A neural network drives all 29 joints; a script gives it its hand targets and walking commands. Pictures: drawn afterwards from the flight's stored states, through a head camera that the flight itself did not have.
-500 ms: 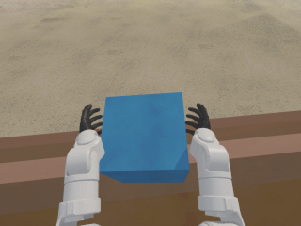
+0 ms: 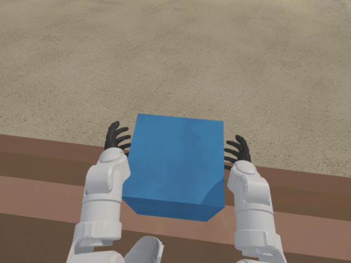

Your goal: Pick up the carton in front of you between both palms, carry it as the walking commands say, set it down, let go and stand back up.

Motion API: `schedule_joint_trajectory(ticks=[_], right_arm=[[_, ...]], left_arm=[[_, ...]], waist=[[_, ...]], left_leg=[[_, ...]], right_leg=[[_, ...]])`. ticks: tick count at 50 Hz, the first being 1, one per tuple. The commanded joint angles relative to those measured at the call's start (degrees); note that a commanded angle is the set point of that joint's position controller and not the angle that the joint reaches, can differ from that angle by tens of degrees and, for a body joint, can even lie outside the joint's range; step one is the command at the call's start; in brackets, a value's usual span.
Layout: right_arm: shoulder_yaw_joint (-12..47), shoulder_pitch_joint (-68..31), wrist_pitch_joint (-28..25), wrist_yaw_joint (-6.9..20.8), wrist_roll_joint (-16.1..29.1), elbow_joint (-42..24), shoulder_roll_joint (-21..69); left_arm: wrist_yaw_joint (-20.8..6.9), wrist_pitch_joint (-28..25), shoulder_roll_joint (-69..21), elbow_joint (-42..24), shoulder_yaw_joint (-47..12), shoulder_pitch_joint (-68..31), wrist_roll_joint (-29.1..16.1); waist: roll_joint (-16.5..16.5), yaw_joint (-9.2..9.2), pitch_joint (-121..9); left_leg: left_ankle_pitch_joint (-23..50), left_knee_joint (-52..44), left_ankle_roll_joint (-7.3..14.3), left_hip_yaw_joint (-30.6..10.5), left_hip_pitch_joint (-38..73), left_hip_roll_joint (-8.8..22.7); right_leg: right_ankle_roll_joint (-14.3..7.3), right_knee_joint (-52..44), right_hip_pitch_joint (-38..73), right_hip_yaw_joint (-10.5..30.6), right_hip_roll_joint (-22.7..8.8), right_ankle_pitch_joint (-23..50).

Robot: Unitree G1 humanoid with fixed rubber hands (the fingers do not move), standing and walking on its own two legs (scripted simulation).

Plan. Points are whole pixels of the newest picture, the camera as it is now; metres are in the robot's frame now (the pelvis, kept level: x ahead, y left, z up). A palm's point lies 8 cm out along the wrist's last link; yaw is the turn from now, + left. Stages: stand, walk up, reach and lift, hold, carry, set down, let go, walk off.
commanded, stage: carry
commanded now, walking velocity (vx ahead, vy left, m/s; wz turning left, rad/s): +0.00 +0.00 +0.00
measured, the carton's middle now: (175, 172) +0.34 +0.05 -0.03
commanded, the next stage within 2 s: none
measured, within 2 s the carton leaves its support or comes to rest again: neither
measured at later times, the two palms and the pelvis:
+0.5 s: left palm (159, 106) +0.76 +0.17 -0.17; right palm (224, 114) +0.75 -0.13 -0.16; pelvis +0.44 +0.02 -0.21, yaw +1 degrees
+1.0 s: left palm (174, 85) +1.24 +0.15 -0.39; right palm (215, 93) +1.22 -0.13 -0.39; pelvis +0.90 +0.03 -0.48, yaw +0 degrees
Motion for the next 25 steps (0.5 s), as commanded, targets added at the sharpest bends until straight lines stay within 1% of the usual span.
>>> schedule_joint_trajectory(ticks=[1, 2, 3, 4, 5, 6, 7, 8, 9, 10, 11, 12, 13, 14, 15, 16, 17, 18, 19, 20, 21, 22, 23, 24, 25], right_arm=[[23.09, -33.34, -2.55, 0.74, 8.22, -7.10, 40.23], [24.70, -33.97, -3.35, 1.40, 9.84, -7.75, 41.63], [26.50, -35.42, -4.25, 1.62, 10.16, -7.48, 42.44], [27.24, -33.30, -4.84, 1.60, 9.71, -6.29, 43.16], [27.85, -31.23, -5.09, 1.50, 10.24, -5.30, 43.84], [29.82, -30.22, -5.27, 1.49, 10.96, -4.98, 44.40], [31.46, -29.80, -5.34, 1.52, 11.83, -5.98, 44.05], [32.79, -30.28, -5.16, 1.61, 12.61, -7.98, 43.11], [32.58, -29.24, -4.99, 1.43, 13.37, -8.94, 40.84], [32.82, -25.80, -4.70, 1.02, 13.24, -9.22, 39.71], [33.55, -25.04, -4.29, 1.07, 13.10, -9.76, 38.34], [33.79, -23.65, -3.36, 1.31, 13.58, -8.24, 38.04], [35.16, -23.56, -2.72, 0.72, 15.03, -5.97, 38.16], [37.79, -25.80, -2.49, 0.63, 17.01, -7.09, 39.97], [38.37, -27.37, -1.97, 1.14, 18.01, -7.32, 40.39], [39.26, -30.35, -1.72, 1.71, 19.22, -7.70, 41.52], [41.02, -32.69, -1.47, 2.67, 20.75, -8.61, 43.28], [41.88, -36.31, -1.14, 3.59, 22.57, -8.03, 45.70], [42.51, -36.01, -0.96, 4.19, 23.22, -7.90, 47.81], [42.07, -35.78, -1.28, 4.42, 23.08, -5.95, 49.36], [41.41, -34.59, -1.89, 4.58, 22.27, -5.45, 50.46], [39.94, -33.47, -2.13, 4.67, 21.46, -4.40, 51.03], [39.14, -31.00, -2.58, 4.76, 20.34, -3.81, 50.69], [38.16, -29.79, -3.06, 4.70, 19.53, -2.89, 51.54], [37.74, -28.19, -3.55, 4.52, 19.03, -2.22, 51.78]], left_arm=[[-8.78, 0.81, -50.81, 0.16, -33.79, -29.04, -13.01], [-9.20, 0.28, -51.67, 0.05, -33.76, -28.22, -12.70], [-9.31, -0.55, -52.42, -0.12, -33.47, -27.67, -12.03], [-9.44, -1.36, -51.44, -1.84, -33.40, -27.26, -11.43], [-9.31, -2.37, -49.87, -2.75, -33.63, -26.62, -11.25], [-9.02, -3.40, -48.36, -3.70, -33.00, -25.16, -10.43], [-8.57, -4.01, -47.28, -4.78, -32.34, -24.03, -9.61], [-8.16, -4.37, -46.48, -4.89, -31.19, -21.86, -8.74], [-7.76, -4.70, -44.50, -5.37, -29.78, -20.18, -8.55], [-7.56, -4.60, -42.73, -6.55, -29.93, -19.26, -7.93], [-7.13, -4.64, -41.64, -7.02, -29.53, -21.52, -7.54], [-6.72, -4.21, -41.08, -6.37, -28.76, -21.16, -6.54], [-6.39, -3.19, -38.27, -4.66, -26.23, -17.95, -3.52], [-5.96, -3.24, -35.69, -3.42, -23.09, -15.85, -2.19], [-5.55, -3.52, -35.52, -2.88, -21.18, -16.59, -1.23], [-5.82, -3.47, -36.35, -2.50, -20.28, -15.26, -0.61], [-6.20, -3.72, -36.28, -2.88, -19.37, -16.99, -0.44], [-6.52, -4.08, -37.39, -2.34, -19.22, -19.83, -0.42], [-6.99, -4.21, -39.93, -2.55, -20.24, -20.54, -1.56], [-7.47, -4.61, -42.18, -2.57, -21.16, -21.59, -2.67], [-7.78, -5.18, -44.02, -3.47, -22.74, -24.46, -3.00], [-7.95, -5.70, -45.54, -2.51, -23.56, -25.47, -3.70], [-8.11, -6.12, -46.04, -3.35, -24.94, -25.42, -4.48], [-8.16, -6.29, -46.70, -3.93, -26.19, -25.90, -4.91], [-8.24, -6.27, -46.08, -5.44, -27.46, -26.91, -5.46]], waist=[[-1.19, -5.76, -14.66], [-0.31, -5.68, -15.74], [4.34, -3.23, -14.67], [3.93, -3.15, -14.33], [-0.30, -2.15, -13.72], [-4.44, -1.38, -13.53], [-6.07, -2.05, -12.52], [-8.53, -2.41, -13.09], [-10.55, -8.56, -21.46], [-5.32, -15.50, -24.12], [3.13, -23.98, -22.71], [9.86, -24.27, -16.47], [12.35, -14.66, -19.33], [3.62, -15.36, -20.57], [-3.60, -15.73, -16.92], [-0.11, -15.25, -22.32], [-8.44, -12.85, -19.65], [-7.26, -12.92, -15.42], [-3.73, -12.55, -13.77], [0.49, -11.65, -16.56], [-3.57, -13.92, -17.03], [1.17, -14.94, -17.48], [-1.33, -15.39, -17.31], [1.88, -15.72, -16.40], [5.56, -16.26, -14.68]], left_leg=[[14.27, -5.77, -0.81, 0.27, -4.52, 3.34], [17.71, -10.07, 0.47, 1.36, -5.37, 3.15], [34.08, -24.84, 1.17, 1.45, -8.72, 2.93], [46.17, -35.03, 0.54, 5.82, -1.50, 0.55], [48.41, -40.55, 0.19, 9.58, 4.99, -1.43], [48.78, -45.43, -0.26, 11.29, 7.44, -2.58], [48.70, -49.62, 0.09, 13.41, 13.15, -4.23], [52.69, -53.57, 0.35, 14.30, 20.49, -5.27], [59.76, -42.66, 1.80, 17.40, 34.84, -6.42], [51.28, -45.80, 3.18, 15.60, 42.43, -5.77], [48.48, -52.43, 7.93, 10.62, 48.98, -0.84], [54.44, -49.35, 10.48, 4.63, 50.74, 4.30], [64.19, -43.65, 13.90, -17.89, 59.77, 13.98], [49.74, -43.62, 16.81, -26.45, 57.92, 16.86], [44.72, -40.89, 14.51, -23.63, 52.39, 13.16], [32.66, -40.08, 18.10, -34.32, 52.52, 16.94], [30.78, -42.21, 19.35, -32.75, 39.28, 17.62], [31.22, -44.97, 18.57, -30.71, 30.38, 16.24], [36.79, -46.89, 16.66, -27.43, 25.92, 15.68], [40.66, -40.61, 14.36, -24.79, 26.74, 15.36], [26.49, -30.75, 11.67, -16.47, 27.55, 7.88], [27.17, -27.63, 9.46, -11.27, 29.79, 4.69], [18.77, -25.93, 8.97, -5.99, 25.27, 1.10], [16.76, -27.02, 8.09, -2.97, 23.25, -0.58], [18.97, -26.89, 7.21, 0.03, 18.15, -2.11]], right_leg=[[-8.41, -10.39, 9.10, 37.76, -24.40, 44.10], [-6.43, -6.72, 10.66, 32.32, -21.83, 39.39], [-3.49, 1.14, 12.01, 24.33, -13.63, 25.76], [-1.70, 3.09, 8.46, 17.60, -9.33, 19.67], [-0.93, 2.97, 6.10, 14.57, -7.79, 16.85], [-0.53, 4.63, 6.99, 13.00, -7.36, 17.81], [0.54, 5.76, 3.80, 9.61, -6.00, 22.60], [1.46, 9.83, 2.34, 6.83, -4.16, 22.08], [3.64, 19.95, 0.15, 3.54, -7.78, 33.80], [6.29, 29.82, -2.62, 2.14, -10.06, 46.06], [9.31, 54.33, -8.81, -0.08, -8.04, 36.58], [9.28, 70.47, -20.45, -4.10, -0.03, -12.44], [9.48, 61.40, -31.95, 9.40, -3.34, -10.33], [7.73, 53.63, -34.27, 13.40, -6.95, -7.54], [7.30, 45.28, -37.53, 13.45, -8.89, -2.61], [7.03, 44.40, -41.17, 16.65, -9.62, -3.36], [7.61, 30.50, -33.95, 14.18, -10.98, 6.80], [7.65, 18.50, -27.15, 11.76, -10.40, 7.20], [7.57, 18.16, -21.53, 7.96, -9.69, 8.25], [6.62, 23.59, -19.99, 7.63, -10.39, 19.08], [6.06, 10.19, -23.53, 8.86, -10.75, 35.36], [5.72, 5.71, -23.05, 4.65, -8.49, 40.13], [6.38, -3.55, -15.69, 1.31, -6.91, 50.29], [6.89, -10.79, -8.85, -1.85, -4.89, 49.43], [7.27, -15.20, -0.23, -4.85, -3.28, 50.17]])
